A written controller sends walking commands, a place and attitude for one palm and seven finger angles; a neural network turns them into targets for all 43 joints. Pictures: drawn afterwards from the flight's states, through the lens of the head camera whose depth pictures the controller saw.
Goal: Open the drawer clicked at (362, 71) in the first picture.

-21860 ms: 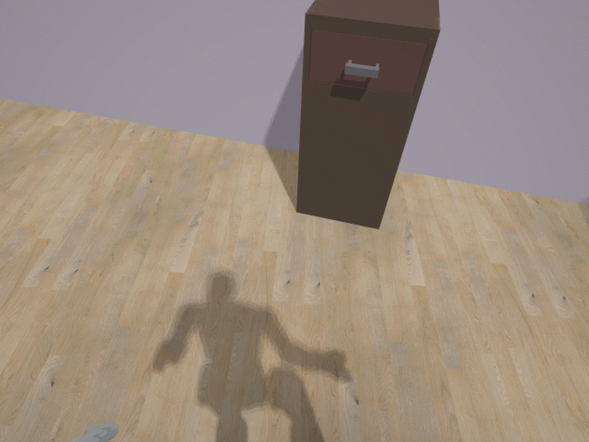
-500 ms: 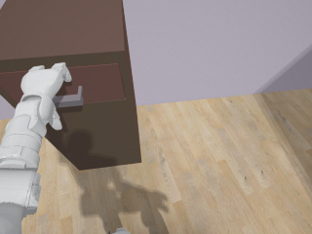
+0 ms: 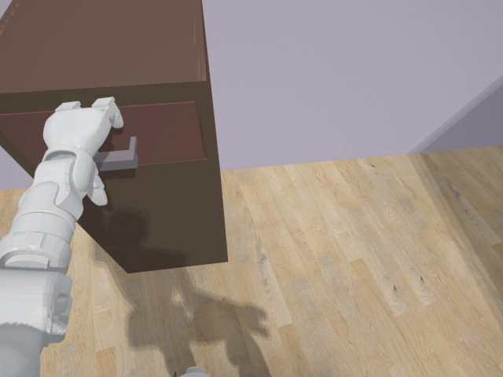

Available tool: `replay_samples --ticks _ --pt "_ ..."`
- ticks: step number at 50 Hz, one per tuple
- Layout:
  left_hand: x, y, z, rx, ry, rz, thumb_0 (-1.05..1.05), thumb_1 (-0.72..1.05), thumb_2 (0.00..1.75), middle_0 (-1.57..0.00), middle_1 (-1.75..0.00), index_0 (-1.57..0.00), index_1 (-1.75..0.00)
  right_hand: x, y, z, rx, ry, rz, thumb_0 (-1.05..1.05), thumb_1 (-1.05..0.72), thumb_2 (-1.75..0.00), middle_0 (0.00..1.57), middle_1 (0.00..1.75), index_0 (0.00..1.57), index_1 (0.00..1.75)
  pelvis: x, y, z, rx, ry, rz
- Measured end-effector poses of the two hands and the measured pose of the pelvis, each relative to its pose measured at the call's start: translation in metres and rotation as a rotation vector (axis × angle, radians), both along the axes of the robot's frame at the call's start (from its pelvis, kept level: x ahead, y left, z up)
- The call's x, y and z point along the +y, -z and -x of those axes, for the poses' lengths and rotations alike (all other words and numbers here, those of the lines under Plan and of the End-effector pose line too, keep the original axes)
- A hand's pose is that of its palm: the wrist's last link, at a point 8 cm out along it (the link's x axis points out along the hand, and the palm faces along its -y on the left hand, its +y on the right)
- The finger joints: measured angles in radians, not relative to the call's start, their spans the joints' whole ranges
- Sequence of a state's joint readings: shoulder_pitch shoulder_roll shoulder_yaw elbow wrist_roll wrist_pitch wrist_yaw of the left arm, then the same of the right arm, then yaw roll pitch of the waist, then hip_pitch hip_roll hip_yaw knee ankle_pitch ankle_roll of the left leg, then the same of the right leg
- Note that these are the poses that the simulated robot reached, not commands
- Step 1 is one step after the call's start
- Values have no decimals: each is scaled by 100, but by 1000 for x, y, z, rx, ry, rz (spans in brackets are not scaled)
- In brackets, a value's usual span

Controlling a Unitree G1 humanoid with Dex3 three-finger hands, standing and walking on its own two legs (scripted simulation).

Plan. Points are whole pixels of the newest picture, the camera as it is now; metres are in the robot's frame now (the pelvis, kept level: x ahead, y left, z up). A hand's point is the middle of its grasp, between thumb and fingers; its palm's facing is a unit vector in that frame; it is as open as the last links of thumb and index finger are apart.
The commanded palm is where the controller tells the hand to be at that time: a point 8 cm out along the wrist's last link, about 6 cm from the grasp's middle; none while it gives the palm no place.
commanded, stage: re-aim the fingers above the handle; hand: left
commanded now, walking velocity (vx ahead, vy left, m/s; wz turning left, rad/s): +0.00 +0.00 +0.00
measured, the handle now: (109, 152) +0.52 +0.26 +0.01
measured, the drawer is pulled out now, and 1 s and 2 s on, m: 0.00 0.00 0.00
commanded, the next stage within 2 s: lower the fingers behind the handle in 1.10 s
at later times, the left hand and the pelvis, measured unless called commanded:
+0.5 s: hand (92, 150) +0.47 +0.25 +0.07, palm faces -0.03 -0.06 -1.00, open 13.8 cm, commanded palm +0.46 +0.26 +0.13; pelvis +0.00 +0.00 +0.00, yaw +1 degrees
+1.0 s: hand (92, 153) +0.48 +0.25 +0.06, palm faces -0.05 -0.06 -1.00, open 13.8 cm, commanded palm +0.46 +0.26 +0.13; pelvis +0.00 +0.00 +0.00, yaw +0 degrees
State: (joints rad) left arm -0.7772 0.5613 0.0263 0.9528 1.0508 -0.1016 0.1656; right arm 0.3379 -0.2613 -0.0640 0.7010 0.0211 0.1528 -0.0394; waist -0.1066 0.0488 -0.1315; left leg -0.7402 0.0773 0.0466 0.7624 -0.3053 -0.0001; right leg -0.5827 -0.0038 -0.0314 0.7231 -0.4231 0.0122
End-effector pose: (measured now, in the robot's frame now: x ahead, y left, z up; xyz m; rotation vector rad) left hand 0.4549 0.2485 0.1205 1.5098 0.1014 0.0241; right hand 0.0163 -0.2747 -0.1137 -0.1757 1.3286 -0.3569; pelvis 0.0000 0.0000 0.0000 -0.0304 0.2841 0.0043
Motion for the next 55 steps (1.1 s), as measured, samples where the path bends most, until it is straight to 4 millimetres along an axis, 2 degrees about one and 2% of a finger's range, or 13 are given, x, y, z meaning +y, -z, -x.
replay_samples --ticks 11,16,24,32,41,48,55 --pt "24 -3 11 25 -91 -39 0 -49 30 -32 -120 -32 -120 2 4 4 18 2 -22 1 -90 -89 20 29 20 30 -4 -1 -1 -3 1 -3" --pt "18 0 14 59 -49 -22 0 -49 30 -32 -120 -32 -120 -1 1 3 24 -8 -9 1 -90 -89 20 30 20 30 -5 -2 -1 -18 -13 -2" --pt "4 -3 2 -10 12 -5 0 -49 30 -32 -120 -32 -120 -8 -2 2 10 -10 24 1 -90 -89 20 29 20 30 -4 1 2 1 -12 2" --pt "7 -4 -4 -10 -46 -25 0 -49 30 -33 -120 -34 -124 -3 3 9 26 6 -3 1 -90 -89 20 29 20 30 -4 2 2 15 3 -1" --pt "20 3 4 74 -71 -33 0 -49 30 -33 -120 -32 -122 0 2 17 39 25 -9 1 -90 -89 20 30 20 30 -5 -1 0 2 2 -2" --pt "10 5 1 29 13 -9 0 -49 30 -32 -120 -32 -121 -4 0 16 56 9 19 1 -90 -89 20 30 20 30 -3 1 1 10 -9 3" --pt "7 2 -6 -25 0 -6 0 -49 30 -35 -122 -35 -123 -4 1 12 44 8 17 1 -90 -89 20 29 20 30 -1 3 0 24 -2 4"
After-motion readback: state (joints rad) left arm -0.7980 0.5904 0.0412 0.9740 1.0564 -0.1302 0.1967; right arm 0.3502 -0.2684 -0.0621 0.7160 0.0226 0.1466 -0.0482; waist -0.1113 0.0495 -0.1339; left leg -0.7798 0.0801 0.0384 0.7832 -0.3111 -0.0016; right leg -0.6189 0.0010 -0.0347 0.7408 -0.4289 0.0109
